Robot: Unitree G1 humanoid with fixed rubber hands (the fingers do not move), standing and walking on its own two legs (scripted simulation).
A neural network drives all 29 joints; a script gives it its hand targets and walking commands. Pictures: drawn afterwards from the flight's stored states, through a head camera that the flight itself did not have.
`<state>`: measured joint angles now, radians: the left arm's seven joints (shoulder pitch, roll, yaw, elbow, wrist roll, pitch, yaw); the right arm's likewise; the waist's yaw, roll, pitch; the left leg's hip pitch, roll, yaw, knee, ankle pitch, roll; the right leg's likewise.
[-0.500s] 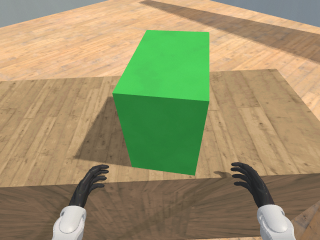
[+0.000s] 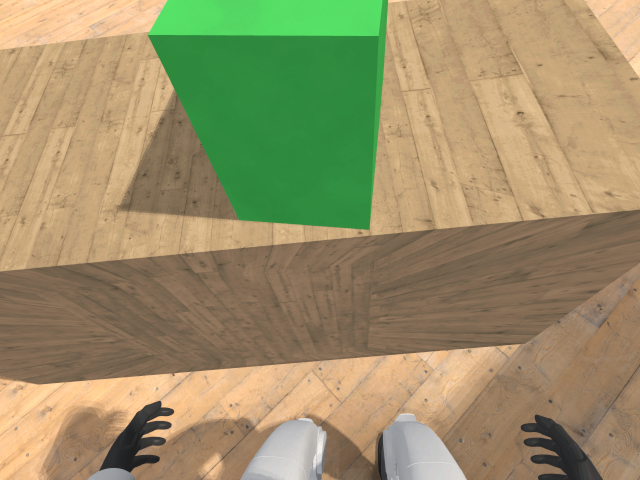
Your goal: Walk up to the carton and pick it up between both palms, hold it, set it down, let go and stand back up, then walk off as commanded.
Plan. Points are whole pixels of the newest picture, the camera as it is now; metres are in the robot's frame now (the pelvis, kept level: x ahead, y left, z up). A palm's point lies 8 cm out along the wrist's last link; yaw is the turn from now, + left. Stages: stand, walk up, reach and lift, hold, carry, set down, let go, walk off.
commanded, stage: walk off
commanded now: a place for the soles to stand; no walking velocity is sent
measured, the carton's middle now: (308, 64) +0.60 +0.05 +0.13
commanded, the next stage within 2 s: none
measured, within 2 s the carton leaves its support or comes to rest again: neither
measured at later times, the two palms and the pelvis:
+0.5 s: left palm out of the picture -0.01 +0.30 -0.13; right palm out of the picture -0.01 -0.28 -0.10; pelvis -0.13 +0.01 -0.01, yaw +0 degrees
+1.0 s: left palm out of the picture -0.06 +0.31 -0.10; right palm out of the picture -0.06 -0.28 -0.09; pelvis -0.17 +0.01 +0.01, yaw +0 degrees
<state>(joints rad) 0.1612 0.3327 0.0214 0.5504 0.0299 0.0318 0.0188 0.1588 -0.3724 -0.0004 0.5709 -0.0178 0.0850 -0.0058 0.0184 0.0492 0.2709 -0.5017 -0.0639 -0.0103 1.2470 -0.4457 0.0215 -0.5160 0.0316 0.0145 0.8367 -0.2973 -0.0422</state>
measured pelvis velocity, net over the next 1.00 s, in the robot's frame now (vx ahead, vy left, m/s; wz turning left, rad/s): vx -0.17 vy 0.01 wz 0.01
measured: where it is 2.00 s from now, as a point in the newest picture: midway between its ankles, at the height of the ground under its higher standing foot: outside the picture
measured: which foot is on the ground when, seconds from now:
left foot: up 0.00-0.10, down 0.12-0.56, up 0.58-0.82, down 0.84-1.00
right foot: down 0.00-0.14, up 0.16-0.52, down 0.54-1.00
